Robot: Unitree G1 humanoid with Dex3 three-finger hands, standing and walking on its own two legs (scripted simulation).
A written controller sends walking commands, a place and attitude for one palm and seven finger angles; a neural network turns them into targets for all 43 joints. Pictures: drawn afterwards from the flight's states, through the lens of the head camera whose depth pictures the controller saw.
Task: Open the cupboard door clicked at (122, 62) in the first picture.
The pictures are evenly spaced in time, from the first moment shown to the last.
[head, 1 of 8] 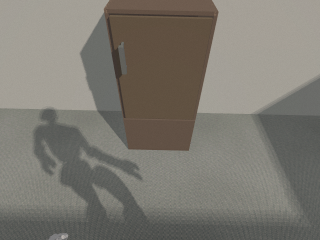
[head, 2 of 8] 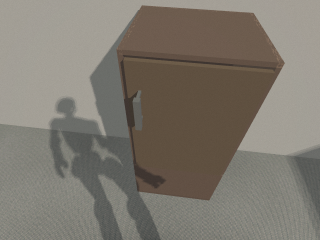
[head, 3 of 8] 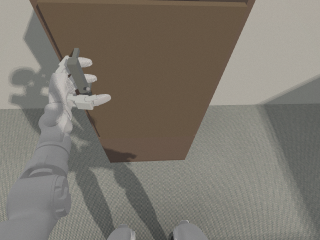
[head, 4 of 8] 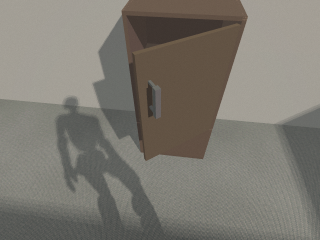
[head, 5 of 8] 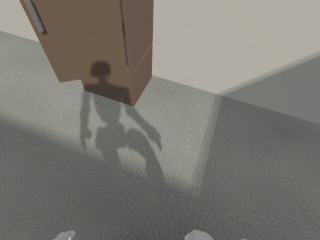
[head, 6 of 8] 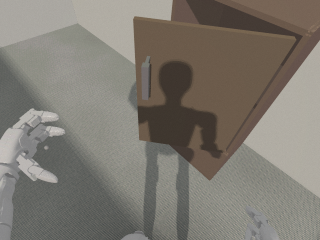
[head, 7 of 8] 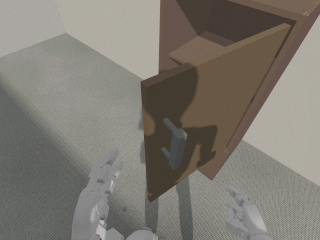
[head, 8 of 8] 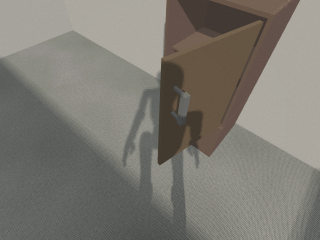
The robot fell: no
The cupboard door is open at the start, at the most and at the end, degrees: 0 78 76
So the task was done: yes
